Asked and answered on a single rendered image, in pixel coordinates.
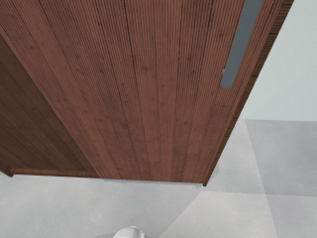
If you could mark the wardrobe door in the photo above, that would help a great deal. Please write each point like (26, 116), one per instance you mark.
(138, 83)
(31, 134)

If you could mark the robot left thigh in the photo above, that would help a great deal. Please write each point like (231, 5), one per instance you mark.
(129, 232)

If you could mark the handle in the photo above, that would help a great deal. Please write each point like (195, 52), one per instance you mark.
(245, 26)

